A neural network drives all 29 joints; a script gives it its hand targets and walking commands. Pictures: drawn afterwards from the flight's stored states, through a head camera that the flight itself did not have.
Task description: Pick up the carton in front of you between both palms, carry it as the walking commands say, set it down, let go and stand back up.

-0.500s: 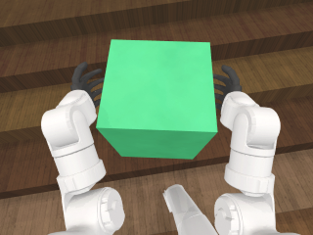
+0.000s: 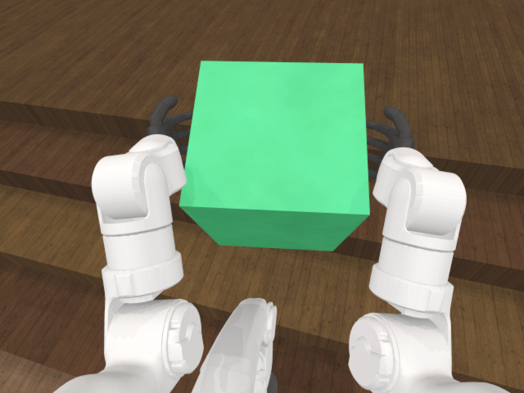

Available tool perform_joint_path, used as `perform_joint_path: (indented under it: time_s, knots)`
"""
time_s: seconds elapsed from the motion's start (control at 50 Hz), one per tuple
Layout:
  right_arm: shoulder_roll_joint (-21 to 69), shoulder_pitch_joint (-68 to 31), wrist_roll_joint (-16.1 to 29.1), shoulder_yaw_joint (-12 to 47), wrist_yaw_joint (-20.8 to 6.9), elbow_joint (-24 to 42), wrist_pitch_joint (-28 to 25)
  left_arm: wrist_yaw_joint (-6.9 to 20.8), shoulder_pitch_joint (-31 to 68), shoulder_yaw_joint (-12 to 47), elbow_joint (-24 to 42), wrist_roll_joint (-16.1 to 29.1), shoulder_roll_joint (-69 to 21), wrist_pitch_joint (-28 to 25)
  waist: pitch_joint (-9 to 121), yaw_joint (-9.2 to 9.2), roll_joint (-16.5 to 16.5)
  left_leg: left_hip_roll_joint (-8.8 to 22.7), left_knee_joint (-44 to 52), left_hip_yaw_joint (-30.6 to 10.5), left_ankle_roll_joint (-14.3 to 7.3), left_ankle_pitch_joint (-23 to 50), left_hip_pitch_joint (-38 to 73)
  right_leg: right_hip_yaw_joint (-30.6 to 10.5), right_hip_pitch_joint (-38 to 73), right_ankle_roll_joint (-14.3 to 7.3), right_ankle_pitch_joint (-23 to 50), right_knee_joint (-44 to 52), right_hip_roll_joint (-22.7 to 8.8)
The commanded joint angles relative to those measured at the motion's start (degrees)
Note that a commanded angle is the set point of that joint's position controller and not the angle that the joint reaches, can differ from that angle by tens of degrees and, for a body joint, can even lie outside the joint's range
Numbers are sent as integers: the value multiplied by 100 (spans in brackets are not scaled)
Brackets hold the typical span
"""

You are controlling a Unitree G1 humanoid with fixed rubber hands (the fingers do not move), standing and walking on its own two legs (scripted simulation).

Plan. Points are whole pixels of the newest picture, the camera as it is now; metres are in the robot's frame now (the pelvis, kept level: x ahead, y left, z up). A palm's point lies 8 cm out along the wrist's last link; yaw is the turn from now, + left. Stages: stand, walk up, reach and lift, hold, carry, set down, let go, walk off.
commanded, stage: carry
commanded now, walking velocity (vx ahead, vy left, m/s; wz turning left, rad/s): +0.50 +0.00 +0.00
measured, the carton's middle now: (277, 171) +0.42 +0.08 +0.11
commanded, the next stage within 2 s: none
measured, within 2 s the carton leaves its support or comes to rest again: neither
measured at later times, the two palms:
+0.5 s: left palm out of the picture +0.71 +0.07 +0.32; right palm out of the picture +0.68 -0.20 +0.33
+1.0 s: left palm out of the picture +0.99 +0.11 +0.45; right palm out of the picture +1.00 -0.17 +0.44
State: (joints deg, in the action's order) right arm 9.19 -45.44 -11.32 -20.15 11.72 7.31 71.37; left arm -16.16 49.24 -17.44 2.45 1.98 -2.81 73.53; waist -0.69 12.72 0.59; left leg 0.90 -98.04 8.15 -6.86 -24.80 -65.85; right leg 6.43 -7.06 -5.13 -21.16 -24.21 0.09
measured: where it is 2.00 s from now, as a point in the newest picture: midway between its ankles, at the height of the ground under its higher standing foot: (362, 101)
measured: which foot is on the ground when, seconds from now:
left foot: up 0.00-0.06, down 0.08-0.56, up 0.58-1.00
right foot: down 0.00-0.12, up 0.14-0.50, down 0.52-1.00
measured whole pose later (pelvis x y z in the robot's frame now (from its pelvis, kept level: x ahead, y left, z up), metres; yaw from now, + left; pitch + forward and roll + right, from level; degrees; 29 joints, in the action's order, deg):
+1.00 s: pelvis +0.63 -0.04 +0.24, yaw +0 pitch +4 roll +2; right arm 8.4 -48.3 -11.2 -20.4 16.4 -1.6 75.7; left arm -18.2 50.4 -19.4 -5.7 -7.2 -7.0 73.1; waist 6.2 2.5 0.6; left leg 4.0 -71.4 6.4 -7.6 -22.5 -58.0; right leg 4.4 -0.6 0.7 -18.6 -17.9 -5.9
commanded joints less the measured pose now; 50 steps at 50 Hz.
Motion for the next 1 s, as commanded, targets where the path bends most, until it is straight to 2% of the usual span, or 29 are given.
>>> perform_joint_path:
  time_s: [0.0, 0.02, 0.04, 0.06, 0.08, 0.1, 0.12, 0.16, 0.18, 0.22, 0.26, 0.34, 0.4, 0.46, 0.48, 0.5, 0.52, 0.54, 0.56, 0.6, 0.62, 0.66, 0.74, 0.82, 0.88, 0.92, 0.94, 0.96, 0.98]
  knots:
    - [3232, -3801, 1301, 2689, 35, -272, 367, 1355, 3567, 2691, -742, 1905, -4994, 248, 2727, -1328, 1265, -674, 3277, 910, -384, 1057, 3582, -103, 126, -372, 9119, 383, -1036]
    - [3450, -3864, 1468, 2804, -25, -323, 411, 1319, 3255, 2462, -1058, 1632, -5044, 298, 3302, -1610, 1306, -837, 3683, 857, -394, 1438, 4449, 97, 197, -184, 10386, -581, -1095]
    - [3683, -4093, 1685, 2957, -117, -83, 401, 1279, 3323, 2291, -1041, 1395, -5143, 291, 3686, -2068, 1038, -725, 4997, 345, -436, 1972, 5403, 220, 116, 70, 10060, -2142, -977]
    - [3870, -4388, 2014, 3189, -227, 50, 381, 1222, 3298, 2187, -1051, 1159, -5105, 284, 3935, -2527, -37, -356, 6462, -568, -751, 2712, 6652, -76, -706, 291, 7229, -4688, -500]
    - [4285, -4456, 2424, 3512, -309, -167, 349, 1178, 2801, 1989, -1233, 826, -5193, 270, 4393, -1955, -1775, 1648, 6503, -3584, -1726, 6893, 8424, -593, -2744, 690, 374, -7124, 608]
    - [4657, -4440, 2570, 3737, -392, -256, 265, 1116, 2828, 1999, -1145, 597, -4970, 214, 4584, -2155, -1282, 1589, 6597, -4108, -2053, 7374, 8825, -1227, -3766, 604, 70, -8897, 940]
    - [4968, -4547, 2784, 3871, -438, -245, 196, 1061, 2951, 1980, -949, 498, -4918, 189, 4067, -2164, -683, 1527, 6620, -4646, -1941, 5961, 8237, -1615, -4663, 270, -135, -9434, 693]
    - [5596, -5534, 3423, 4218, -631, 412, 127, 970, 3448, 1978, -233, 358, -5026, 13, 3378, -1726, 614, 1495, 7074, -4318, -1175, 2097, 7052, -1650, -4711, 23, -31, -8821, 214]
    - [5834, -5805, 3721, 4330, -742, 418, 129, 894, 3510, 1827, -25, 147, -4834, -56, 3043, -1566, 646, 1483, 7281, -3834, -969, 1285, 6719, -1299, -4868, -9, 147, -8596, 32]
    - [6033, -5725, 3934, 4266, -872, 61, 111, 788, 3547, 1724, -152, -109, -4597, -96, 2872, -1576, 334, 1344, 7554, -3129, -757, 1377, 6542, -946, -4750, -32, -58, -7565, -191]
    - [5942, -5516, 3853, 4070, -912, -323, 87, 803, 3350, 1933, -398, -122, -4710, -129, 2626, -1761, -123, 1351, 7597, -2742, -914, 2395, 6710, -573, -5190, -37, -153, -7566, -168]
    - [5655, -5216, 3536, 3740, -914, -690, 169, 885, 3516, 2313, -430, 72, -4979, -5, 2388, -2133, -589, 1631, 7795, -2681, -1062, 2785, 8419, -636, -7486, -145, -1236, -8347, -470]
    - [5279, -4451, 3035, 3150, -876, -1365, 335, 898, 3414, 2358, -1018, 226, -4919, 208, 2105, -1792, -591, 1035, 8705, -1233, -596, 3242, 6605, 48, -4742, -149, -264, -4924, -537]
    - [5113, -4435, 2647, 2704, -857, -1458, 425, 942, 3474, 2554, -1239, 541, -5428, 273, 3092, -794, -1799, 823, 6912, 180, -197, 8538, 5866, 928, -1388, -163, 828, -3552, 458]
    - [5128, -4415, 2513, 2602, -821, -1443, 432, 983, 3585, 2660, -1164, 706, -5691, 232, 3472, -317, -1511, 646, 5420, 173, 106, 8631, 5938, 636, -488, -211, 1182, -2346, 560]
    - [5027, -4399, 2340, 2494, -762, -1352, 390, 1032, 3618, 2737, -1103, 849, -5819, 183, 3797, 126, -709, 278, 3540, -123, 435, 6469, 5218, -259, 753, -359, 1654, -1075, 387]
    - [5097, -4058, 2013, 2430, -733, -1427, 350, 1073, 3696, 2866, -1214, 1009, -6027, 129, 3808, -472, 1119, -577, 1461, -429, 802, 1115, 3633, -3008, 1510, -1056, 4703, -418, -1279]
    - [4953, -3831, 1739, 2223, -677, -1562, 302, 1131, 3677, 3024, -1307, 1187, -6273, 55, 4048, -520, 1307, -916, -94, -1384, 686, 642, 2650, -4452, 1929, -1570, 5475, -546, -1657]
    - [4780, -4045, 1586, 2112, -643, -1362, 226, 1201, 4177, 3292, -928, 1597, -6527, -57, 4253, -714, 755, -591, -956, -1734, 409, 891, 2128, -4513, 1854, -1748, 4810, -672, -1661]
    - [4862, -4482, 1588, 2328, -608, -948, 124, 1341, 5046, 3445, -273, 2002, -6864, -213, 3572, -802, 492, -259, -839, -1707, 230, 762, 1672, -3925, 1017, -1269, 1599, -525, -1498]
    - [4846, -4612, 1569, 2398, -558, -661, 59, 1393, 5211, 3588, -22, 2205, -7023, -244, 3272, -820, 374, -150, -725, -1571, 139, 760, 1360, -3765, 918, -1025, 1009, -391, -1470]
    - [4573, -4466, 1480, 2381, -467, -653, -58, 1419, 4847, 3589, -225, 2238, -6993, -239, 3128, -793, 56, 89, -8, -1368, 70, 436, 1158, -3205, 1016, -785, 1192, -207, -1488]
    - [4606, -4170, 1555, 2724, -448, -672, -105, 1414, 4361, 3478, -383, 2029, -6734, -211, 2876, -617, 196, 167, 370, -961, 36, -97, 141, -2759, 1903, -1057, 2369, -42, -1733]
    - [4472, -4053, 1681, 2956, -479, -864, 185, 1321, 4067, 3297, -640, 1755, -6175, 22, 2308, -407, 409, 368, -1115, -939, -62, -935, -1795, -2651, 2537, -1216, 1689, 607, -1968]
    - [4338, -3876, 1702, 2934, -501, -1310, 401, 1275, 3853, 2995, -921, 1495, -5816, 153, 1767, -930, 232, 506, 2241, -57, -7, -92, 648, -842, 644, -576, 2019, 1471, -1189]
    - [4529, -3941, 1912, 2985, -509, -1405, 440, 1261, 3630, 2721, -1104, 1292, -5784, 192, 2323, -1525, 1373, -222, 3569, 672, -63, 831, 3743, -118, -520, -350, 6022, 1138, -987]
    - [4680, -4004, 2054, 3049, -522, -1393, 432, 1242, 3650, 2521, -1090, 1175, -5644, 209, 2926, -1815, 1569, -578, 3694, 945, -118, 833, 4524, 441, -156, -227, 8156, -388, -1008]
    - [4914, -4144, 2203, 3093, -556, -1349, 394, 1202, 3685, 2378, -1063, 1039, -5612, 208, 3380, -2216, 1234, -742, 4740, 584, -99, 1098, 5304, 396, -70, 61, 8310, -1943, -695]
    - [5024, -4251, 2421, 3123, -601, -1220, 341, 1160, 3697, 2245, -984, 893, -5546, 182, 3780, -2513, 393, -461, 6127, -897, -305, 1456, 6618, -27, -864, 431, 6278, -4050, -426]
